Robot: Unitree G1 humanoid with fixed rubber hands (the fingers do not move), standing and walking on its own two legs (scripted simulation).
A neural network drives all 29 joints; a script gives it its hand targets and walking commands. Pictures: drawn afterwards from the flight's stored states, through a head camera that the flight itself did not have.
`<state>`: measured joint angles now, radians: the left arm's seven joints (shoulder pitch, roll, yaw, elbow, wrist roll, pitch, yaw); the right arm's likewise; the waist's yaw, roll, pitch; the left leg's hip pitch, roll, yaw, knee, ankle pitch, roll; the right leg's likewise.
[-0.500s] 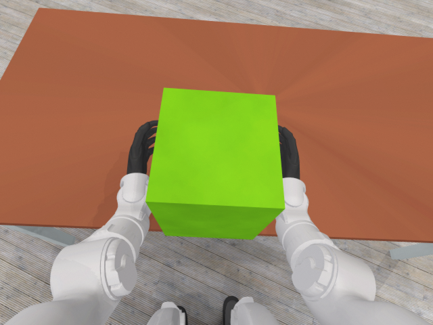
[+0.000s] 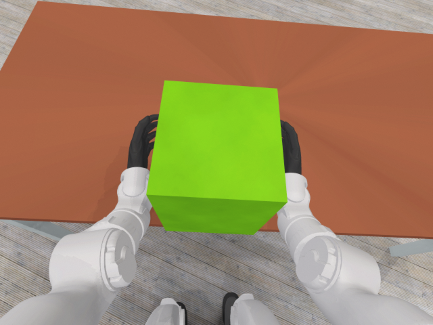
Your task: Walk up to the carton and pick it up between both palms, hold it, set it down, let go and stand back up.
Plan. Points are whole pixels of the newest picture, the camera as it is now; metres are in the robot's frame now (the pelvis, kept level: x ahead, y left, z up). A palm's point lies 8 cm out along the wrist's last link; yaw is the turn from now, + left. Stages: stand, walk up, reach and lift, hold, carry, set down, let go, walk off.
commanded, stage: reach and lift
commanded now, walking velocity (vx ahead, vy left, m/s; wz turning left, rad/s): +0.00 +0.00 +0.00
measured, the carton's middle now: (214, 168) +0.41 -0.02 -0.04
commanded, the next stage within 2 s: none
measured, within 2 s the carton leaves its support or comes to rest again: leaves its support in 0.74 s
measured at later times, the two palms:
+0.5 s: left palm (141, 162) +0.41 +0.13 -0.01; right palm (291, 166) +0.39 -0.16 -0.01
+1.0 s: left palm (135, 144) +0.42 +0.13 +0.04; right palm (302, 141) +0.41 -0.16 +0.06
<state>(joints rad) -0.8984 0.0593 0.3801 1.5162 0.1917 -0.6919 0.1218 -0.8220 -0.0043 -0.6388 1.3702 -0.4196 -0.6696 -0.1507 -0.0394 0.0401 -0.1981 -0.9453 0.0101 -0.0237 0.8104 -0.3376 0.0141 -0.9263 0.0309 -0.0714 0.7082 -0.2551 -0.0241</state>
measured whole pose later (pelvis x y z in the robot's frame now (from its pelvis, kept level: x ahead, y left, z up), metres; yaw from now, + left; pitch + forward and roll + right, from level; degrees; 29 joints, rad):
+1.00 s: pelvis +0.01 +0.00 +0.00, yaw +0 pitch +23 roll -3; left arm -0.80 0.07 -0.02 1.39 -0.20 -0.53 0.19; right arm -0.75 -0.06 -0.09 1.17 0.02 -0.37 -0.18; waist -0.07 0.07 -0.32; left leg -0.86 0.01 -0.04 0.85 -0.38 0.02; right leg -0.83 0.03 -0.08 0.73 -0.29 -0.02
